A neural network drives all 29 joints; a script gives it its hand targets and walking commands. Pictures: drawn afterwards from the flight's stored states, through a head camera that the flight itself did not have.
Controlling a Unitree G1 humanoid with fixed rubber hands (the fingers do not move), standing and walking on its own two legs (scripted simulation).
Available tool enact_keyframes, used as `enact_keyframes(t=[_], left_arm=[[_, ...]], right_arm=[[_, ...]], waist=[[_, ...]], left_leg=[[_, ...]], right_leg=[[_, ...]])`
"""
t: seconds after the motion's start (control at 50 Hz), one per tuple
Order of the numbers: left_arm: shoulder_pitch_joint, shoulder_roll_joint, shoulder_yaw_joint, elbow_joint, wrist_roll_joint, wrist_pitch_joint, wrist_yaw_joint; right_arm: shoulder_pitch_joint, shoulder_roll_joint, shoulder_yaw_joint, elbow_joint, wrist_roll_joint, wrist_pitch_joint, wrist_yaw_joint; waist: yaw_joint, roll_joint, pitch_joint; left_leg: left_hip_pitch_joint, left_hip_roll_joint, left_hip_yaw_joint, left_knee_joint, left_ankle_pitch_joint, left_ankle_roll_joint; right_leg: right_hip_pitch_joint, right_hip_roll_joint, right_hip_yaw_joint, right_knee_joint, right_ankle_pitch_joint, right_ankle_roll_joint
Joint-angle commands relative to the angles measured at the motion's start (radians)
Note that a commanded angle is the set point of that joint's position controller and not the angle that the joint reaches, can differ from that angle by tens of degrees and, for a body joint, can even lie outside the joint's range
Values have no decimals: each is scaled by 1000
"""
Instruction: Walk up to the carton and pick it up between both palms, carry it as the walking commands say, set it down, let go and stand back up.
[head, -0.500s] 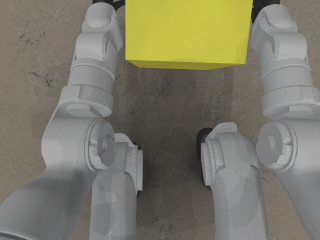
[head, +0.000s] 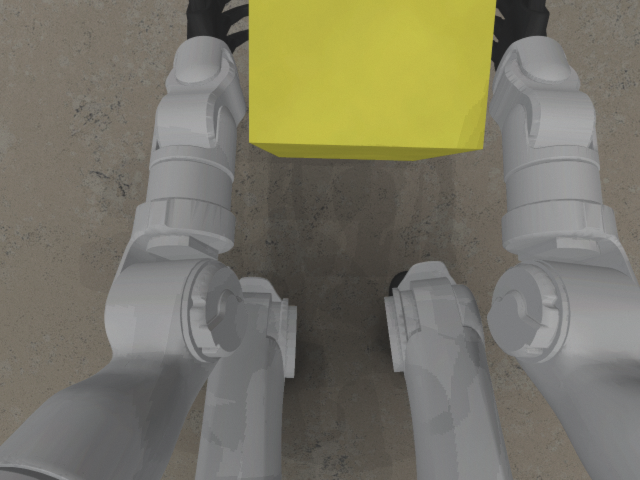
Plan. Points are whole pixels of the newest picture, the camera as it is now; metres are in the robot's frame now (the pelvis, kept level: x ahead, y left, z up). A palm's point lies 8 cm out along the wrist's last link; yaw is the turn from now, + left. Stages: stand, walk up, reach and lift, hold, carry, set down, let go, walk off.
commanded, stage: reach and lift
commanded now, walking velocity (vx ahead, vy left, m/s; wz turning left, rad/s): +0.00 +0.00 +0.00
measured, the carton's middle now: (357, 59) +0.55 -0.07 -0.19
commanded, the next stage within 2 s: none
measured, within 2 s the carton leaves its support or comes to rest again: neither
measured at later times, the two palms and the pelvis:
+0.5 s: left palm (178, 29) +0.53 +0.08 -0.04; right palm (562, 31) +0.50 -0.21 -0.04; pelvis +0.00 +0.00 +0.05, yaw +0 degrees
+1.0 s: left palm (121, 3) +0.52 +0.08 +0.04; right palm (630, 10) +0.48 -0.20 +0.03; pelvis +0.00 +0.00 +0.10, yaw -1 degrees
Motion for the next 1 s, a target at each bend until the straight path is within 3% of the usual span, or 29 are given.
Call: enact_keyframes(t=[0.0, 0.26, 0.54, 0.98], left_arm=[[-594, -1006, -474, 5, -127, 7, -255], [-528, -1038, -460, 3, -95, 25, -248], [-505, -1072, -413, 31, -59, 52, -272], [-380, -1133, -432, 33, -46, 51, -296]], right_arm=[[-654, 976, 482, -72, 153, -34, 266], [-598, 1015, 477, -79, 129, -12, 270], [-575, 1052, 438, -44, 86, 7, 271], [-452, 1148, 475, -55, 84, 10, 269]], waist=[[-51, -32, -1279], [-43, -25, -1271], [-36, -32, -1245], [-22, -42, -1245]], left_leg=[[494, -70, 196, -185, 316, 54], [559, -81, 188, -275, 299, 48], [607, -82, 187, -384, 229, 51], [718, -83, 169, -532, 260, 53]], right_leg=[[845, 63, -226, -144, 396, -24], [855, 73, -226, -230, 368, -19], [908, 78, -226, -339, 283, -25], [1063, 85, -206, -486, 312, -24]])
